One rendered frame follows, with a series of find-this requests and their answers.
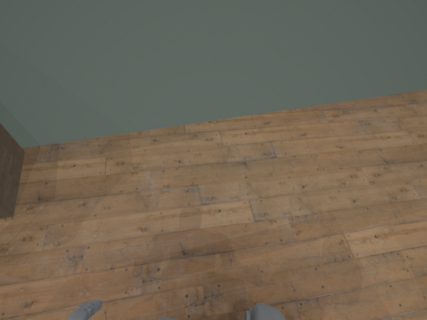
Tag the left robot hand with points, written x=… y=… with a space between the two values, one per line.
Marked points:
x=85 y=310

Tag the robot right thigh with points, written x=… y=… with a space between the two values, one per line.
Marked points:
x=263 y=312

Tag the cupboard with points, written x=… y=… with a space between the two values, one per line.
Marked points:
x=11 y=162

